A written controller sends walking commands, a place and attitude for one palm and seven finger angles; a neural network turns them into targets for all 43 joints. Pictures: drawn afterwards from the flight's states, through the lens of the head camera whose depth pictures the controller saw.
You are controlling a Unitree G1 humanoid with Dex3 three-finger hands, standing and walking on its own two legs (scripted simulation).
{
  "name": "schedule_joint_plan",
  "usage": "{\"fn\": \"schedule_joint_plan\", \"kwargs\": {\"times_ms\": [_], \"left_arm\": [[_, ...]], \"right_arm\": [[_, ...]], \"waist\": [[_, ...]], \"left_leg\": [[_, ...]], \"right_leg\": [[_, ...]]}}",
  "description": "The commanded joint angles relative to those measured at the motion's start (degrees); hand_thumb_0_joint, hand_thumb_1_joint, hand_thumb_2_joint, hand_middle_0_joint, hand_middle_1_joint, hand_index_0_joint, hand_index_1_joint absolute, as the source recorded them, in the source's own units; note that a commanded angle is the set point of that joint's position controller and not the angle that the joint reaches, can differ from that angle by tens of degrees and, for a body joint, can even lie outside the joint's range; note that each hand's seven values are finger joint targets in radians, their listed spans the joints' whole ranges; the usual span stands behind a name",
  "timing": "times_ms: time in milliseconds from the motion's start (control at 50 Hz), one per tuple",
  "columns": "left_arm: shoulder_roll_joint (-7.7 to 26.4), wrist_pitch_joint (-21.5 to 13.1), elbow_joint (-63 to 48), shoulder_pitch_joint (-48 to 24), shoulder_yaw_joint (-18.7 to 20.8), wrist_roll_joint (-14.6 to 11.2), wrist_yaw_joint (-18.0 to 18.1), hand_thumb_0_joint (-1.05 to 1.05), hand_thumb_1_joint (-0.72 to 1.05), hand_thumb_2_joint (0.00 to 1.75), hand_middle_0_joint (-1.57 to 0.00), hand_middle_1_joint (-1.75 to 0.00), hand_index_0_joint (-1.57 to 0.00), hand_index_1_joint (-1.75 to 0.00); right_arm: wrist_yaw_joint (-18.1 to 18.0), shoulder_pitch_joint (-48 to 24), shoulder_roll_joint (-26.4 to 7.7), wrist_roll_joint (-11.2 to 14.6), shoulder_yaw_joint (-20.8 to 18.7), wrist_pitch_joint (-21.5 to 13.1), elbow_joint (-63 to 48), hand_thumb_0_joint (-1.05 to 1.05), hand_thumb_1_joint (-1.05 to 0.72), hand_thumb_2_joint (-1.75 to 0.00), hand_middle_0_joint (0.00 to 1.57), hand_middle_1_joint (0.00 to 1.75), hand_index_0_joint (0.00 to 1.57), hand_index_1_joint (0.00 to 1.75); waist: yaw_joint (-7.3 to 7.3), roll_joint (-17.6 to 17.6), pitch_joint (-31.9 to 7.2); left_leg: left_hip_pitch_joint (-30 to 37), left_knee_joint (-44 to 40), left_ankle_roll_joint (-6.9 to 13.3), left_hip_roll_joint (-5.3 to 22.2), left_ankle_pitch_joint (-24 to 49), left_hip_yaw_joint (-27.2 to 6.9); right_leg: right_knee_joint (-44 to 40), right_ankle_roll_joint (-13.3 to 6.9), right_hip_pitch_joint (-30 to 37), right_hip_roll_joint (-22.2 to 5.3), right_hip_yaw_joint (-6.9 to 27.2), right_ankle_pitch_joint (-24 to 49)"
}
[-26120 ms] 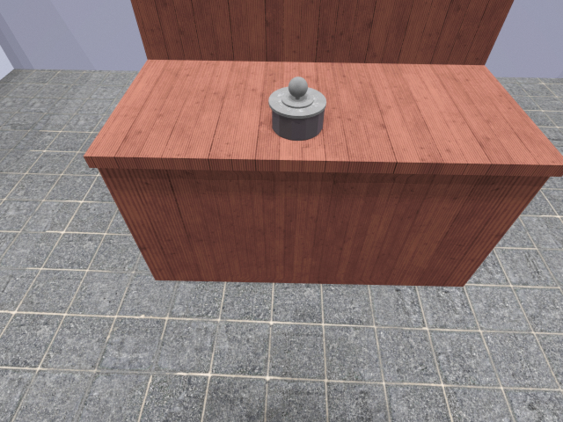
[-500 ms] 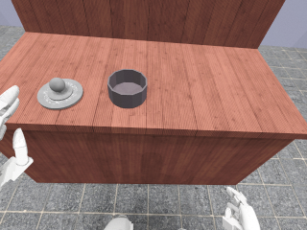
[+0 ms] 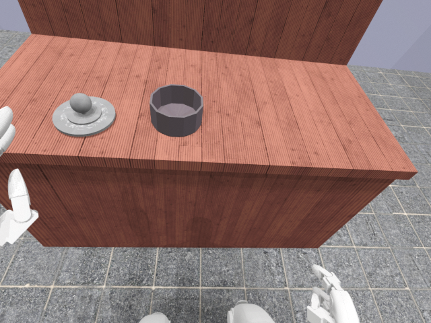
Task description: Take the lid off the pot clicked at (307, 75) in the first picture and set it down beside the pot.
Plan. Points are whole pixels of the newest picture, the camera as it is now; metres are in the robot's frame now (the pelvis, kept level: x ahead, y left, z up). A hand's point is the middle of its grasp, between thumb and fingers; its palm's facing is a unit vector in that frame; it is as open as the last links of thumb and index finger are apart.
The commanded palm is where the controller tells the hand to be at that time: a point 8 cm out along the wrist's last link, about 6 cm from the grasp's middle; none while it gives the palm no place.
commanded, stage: step back with the hand held close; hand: left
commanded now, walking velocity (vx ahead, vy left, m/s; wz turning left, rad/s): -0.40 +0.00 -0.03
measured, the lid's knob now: (81, 103) +0.63 +0.38 -0.01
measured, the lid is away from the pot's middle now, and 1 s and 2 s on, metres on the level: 0.26 0.26 0.26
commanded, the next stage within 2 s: stop stepping back and stand still in 0.08 s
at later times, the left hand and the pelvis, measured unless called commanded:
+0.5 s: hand out of the picture +0.10 +0.22 +0.19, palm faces +0.31 -0.85 -0.43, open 7.4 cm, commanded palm +0.04 +0.27 +0.20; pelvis -0.11 +0.00 +0.00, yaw -5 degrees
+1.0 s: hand out of the picture +0.04 +0.25 +0.18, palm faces +0.30 -0.85 -0.43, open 7.4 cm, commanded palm none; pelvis -0.18 +0.02 +0.01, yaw -3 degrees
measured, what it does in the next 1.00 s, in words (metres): walks backwards: right foot, then left foot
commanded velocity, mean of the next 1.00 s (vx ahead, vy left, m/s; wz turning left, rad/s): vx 0.12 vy -0.01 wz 0.01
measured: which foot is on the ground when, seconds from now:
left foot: down 0.00-0.22, up 0.24-0.36, down 0.38-0.60, up 0.62-0.82, down 0.84-1.00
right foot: up 0.00-0.16, down 0.18-0.40, up 0.42-0.58, down 0.60-0.86, up 0.88-1.00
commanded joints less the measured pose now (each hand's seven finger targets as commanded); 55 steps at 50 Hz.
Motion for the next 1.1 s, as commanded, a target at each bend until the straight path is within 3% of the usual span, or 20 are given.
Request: {"fn": "schedule_joint_plan", "kwargs": {"times_ms": [0, 140, 160, 180, 200, 260, 340, 400, 540, 560, 600, 680, 760, 800, 840, 880, 940, 960, 1020, 1080], "left_arm": [[5.9, -2.0, -17.1, 1.0, 5.1, -1.7, 0.5, 0.0, 0.9, 0.9, -0.2, -0.3, -0.2, -0.3], [7.8, -1.6, -12.0, 2.7, 5.8, -0.3, -0.9, 0.0, 0.9, 0.9, -0.2, -0.3, -0.2, -0.3], [-5.6, 11.1, 35.6, -7.7, -19.7, 5.0, -8.1, 0.0, 0.9, 0.9, -0.2, -0.3, -0.2, -0.3], [14.1, 0.0, -24.3, -13.8, 6.2, -0.4, -3.5, 0.0, 0.9, 0.9, -0.2, -0.3, -0.2, -0.3], [17.9, -1.8, -11.7, 2.7, 11.8, 0.0, -1.8, 0.0, 0.9, 0.9, -0.2, -0.3, -0.2, -0.3], [11.9, -0.2, -17.9, 9.9, 9.0, -0.6, -0.1, 0.0, 0.9, 0.9, -0.2, -0.3, -0.2, -0.3], [9.3, -0.4, -14.4, 4.5, 6.6, -0.4, 2.6, 0.0, 0.9, 0.9, -0.2, -0.3, -0.2, -0.3], [9.4, -0.8, -11.4, -1.7, 5.7, 0.3, 2.3, 0.0, 0.9, 0.9, -0.2, -0.3, -0.2, -0.3], [8.7, -0.4, -5.9, 1.8, 4.1, 1.9, -0.8, 0.0, 0.9, 0.9, -0.2, -0.3, -0.2, -0.3], [9.0, -0.2, -4.6, 2.1, 3.4, 2.4, -1.4, 0.0, 0.9, 0.9, -0.2, -0.3, -0.2, -0.3], [10.6, -0.5, -7.0, -2.9, 3.9, 1.2, -1.9, 0.0, 0.9, 0.9, -0.2, -0.3, -0.2, -0.3], [12.3, -0.6, -9.4, -1.9, 6.0, 1.2, -1.7, 0.0, 0.9, 0.9, -0.2, -0.3, -0.2, -0.3], [9.4, 0.2, -8.0, -3.2, 3.5, 1.5, -0.2, 0.0, 0.9, 0.9, -0.2, -0.3, -0.2, -0.3], [8.6, -0.1, -10.1, -3.1, 3.2, 1.7, 0.9, 0.0, 0.9, 0.9, -0.2, -0.3, -0.2, -0.3], [8.6, -1.6, -12.7, -3.2, 3.8, 1.0, 2.5, 0.0, 0.9, 0.9, -0.2, -0.3, -0.2, -0.3], [9.1, -1.8, -10.0, -2.9, 4.6, 1.2, 2.6, 0.0, 0.9, 0.9, -0.2, -0.3, -0.2, -0.3], [8.2, -1.3, -8.5, 3.0, 4.4, 1.2, 1.4, 0.0, 0.9, 0.9, -0.2, -0.3, -0.2, -0.3], [-8.2, 10.9, 33.8, -8.9, -16.0, 7.3, -3.6, 0.0, 0.9, 0.9, -0.2, -0.3, -0.2, -0.3], [-9.3, 17.1, 42.1, -14.8, -17.0, 6.9, -8.4, 0.0, 0.9, 0.9, -0.2, -0.3, -0.2, -0.3], [-9.3, 17.4, 52.5, -15.2, -18.4, 6.6, -8.6, 0.0, 0.9, 0.9, -0.2, -0.3, -0.2, -0.3]], "right_arm": [[1.1, -1.7, -9.0, 0.4, -4.6, -4.2, -7.3, 0.0, -0.9, -0.9, 0.2, 0.3, 0.2, 0.3], [1.4, -2.9, -8.9, 1.5, -2.8, -4.5, -9.3, 0.0, -0.9, -0.9, 0.2, 0.3, 0.2, 0.3], [2.5, -1.1, -18.3, -0.4, -6.5, -0.7, 4.5, 0.0, -0.9, -0.9, 0.2, 0.3, 0.2, 0.3], [1.9, -4.4, -6.6, 4.7, -4.8, -2.6, -14.0, 0.0, -0.9, -0.9, 0.2, 0.3, 0.2, 0.3], [0.2, -0.9, -8.3, 3.6, -4.6, -2.6, -11.4, 0.0, -0.9, -0.9, 0.2, 0.3, 0.2, 0.3], [0.5, -4.2, -6.1, 2.6, -2.2, 1.4, -12.7, 0.0, -0.9, -0.9, 0.2, 0.3, 0.2, 0.3], [-2.0, -2.6, -8.8, 2.3, -1.4, -0.9, -11.3, 0.0, -0.9, -0.9, 0.2, 0.3, 0.2, 0.3], [-1.9, -2.1, -9.0, 1.8, -2.4, -3.5, -9.7, 0.0, -0.9, -0.9, 0.2, 0.3, 0.2, 0.3], [0.8, -2.8, -9.6, 2.2, -2.2, -1.6, -10.2, 0.0, -0.9, -0.9, 0.2, 0.3, 0.2, 0.3], [0.8, -2.0, -9.2, 2.3, -2.1, -1.2, -10.3, 0.0, -0.9, -0.9, 0.2, 0.3, 0.2, 0.3], [0.7, -1.4, -10.2, 3.1, -4.0, -0.9, -10.6, 0.0, -0.9, -0.9, 0.2, 0.3, 0.2, 0.3], [0.2, -2.1, -8.4, 2.2, -2.1, 1.3, -9.7, 0.0, -0.9, -0.9, 0.2, 0.3, 0.2, 0.3], [-1.9, -3.2, -7.4, 2.6, -1.4, -1.3, -9.6, 0.0, -0.9, -0.9, 0.2, 0.3, 0.2, 0.3], [-2.8, -1.6, -7.1, 2.4, -0.9, -2.9, -9.8, 0.0, -0.9, -0.9, 0.2, 0.3, 0.2, 0.3], [-3.4, -0.9, -7.1, 2.0, -2.0, -4.3, -10.3, 0.0, -0.9, -0.9, 0.2, 0.3, 0.2, 0.3], [-2.3, -0.3, -7.3, 0.7, -1.7, -4.8, -8.4, 0.0, -0.9, -0.9, 0.2, 0.3, 0.2, 0.3], [-0.1, -1.0, -8.9, 1.9, -2.5, -3.2, -7.1, 0.0, -0.9, -0.9, 0.2, 0.3, 0.2, 0.3], [2.2, -5.0, -13.9, -0.5, -6.2, -2.2, -0.3, 0.0, -0.9, -0.9, 0.2, 0.3, 0.2, 0.3], [-0.1, 3.9, -13.1, -3.8, -5.2, 5.1, -3.0, 0.0, -0.9, -0.9, 0.2, 0.3, 0.2, 0.3], [0.0, 3.4, -14.2, -3.6, -5.1, 5.9, -0.4, 0.0, -0.9, -0.9, 0.2, 0.3, 0.2, 0.3]], "waist": [[0.05, 17.1, -10.8], [1.33, 14.2, -9.4], [-3.88, 6.4, -7.7], [1.3, -1.1, -9.2], [-0.56, -19.9, -11.2], [-0.43, 1.6, -11.9], [-1.24, 6.3, -4.2], [-1.47, 26.6, -1.3], [1.51, 10.7, -5.1], [1.39, 2.5, -4.7], [0.25, -13.2, -5.6], [0.11, 4.0, 1.1], [1.14, -0.3, -4.2], [0.27, 5.8, -8.8], [0.5, 20.5, -9.4], [-1.81, 21.0, -4.2], [-0.34, 8.8, -0.7], [-4.71, 12.6, 0.7], [-1.82, -0.4, -4.4], [0.82, 4.1, -7.0]], "left_leg": [[13.0, -15.1, 7.2, 16.1, 33.3, -11.3], [2.5, -9.5, 2.0, 11.8, 3.0, -10.0], [-0.5, 2.9, -1.9, 6.1, 11.3, -5.4], [7.4, 5.1, -1.5, 3.5, -12.5, -2.2], [2.1, 17.5, -1.9, -3.6, -13.7, -1.3], [1.6, 24.7, -0.5, -0.9, -12.5, -5.8], [5.3, -15.2, 1.6, 1.0, -6.6, -6.1], [-4.5, -29.8, 8.0, 11.9, -14.1, -25.5], [-11.8, -9.5, 4.3, 4.8, -20.6, -10.8], [-11.1, 4.5, 2.9, -0.8, -18.2, -4.8], [-9.5, 38.0, 0.6, -7.1, -9.6, -2.3], [-6.6, 37.4, 0.8, -0.8, -3.0, -7.2], [3.9, 6.6, 3.0, -0.5, -9.4, -3.1], [13.7, -20.1, 3.8, -2.1, -5.1, 0.2], [23.7, -28.0, 6.7, 8.3, 15.8, -6.6], [18.0, -21.8, 10.8, 14.9, 21.8, -24.0], [10.4, -20.4, 11.1, 14.0, 14.1, -17.9], [9.6, -15.1, 9.4, 12.2, 22.8, -17.9], [8.9, -8.8, 9.6, 10.8, 18.2, -19.7], [5.3, -8.6, 7.9, 7.6, 15.2, -18.2]], "right_leg": [[6.8, 0.2, -1.0, 0.2, 2.2, -6.0], [-26.7, -0.3, 19.0, -1.3, -6.5, 15.6], [-31.6, 1.0, 16.3, -10.0, -2.0, 25.3], [-33.9, -2.6, 12.9, -9.0, -4.2, 20.5], [-37.6, -9.1, 9.7, -18.3, 10.9, 14.0], [-32.0, -11.8, 6.0, -19.6, 13.0, 10.7], [-17.7, -3.8, 5.7, -7.1, 0.1, 5.7], [9.6, -0.4, 4.8, 1.3, 0.1, -5.4], [-20.9, -2.6, 26.9, 0.4, -4.3, 3.3], [-27.7, -4.5, 24.8, -2.5, -1.0, 3.0], [-41.7, -12.3, 10.9, -17.8, 25.1, -1.3], [-40.7, -13.7, -2.9, -18.0, 19.9, -7.9], [-33.9, -11.0, 4.0, -14.9, 13.4, -1.4], [-21.8, -8.0, 8.0, -9.0, 7.8, 0.5], [4.3, -3.0, 1.9, 3.0, -4.5, -3.6], [10.2, -2.7, -6.6, -0.3, 0.0, -7.8], [7.8, -2.8, -3.8, -1.4, 0.9, -1.6], [5.7, -1.6, -9.3, -4.1, -0.4, 0.5], [-2.0, -0.7, -2.3, -1.3, -3.7, -6.9], [-10.3, -1.7, 10.1, 1.4, -5.5, 0.6]]}}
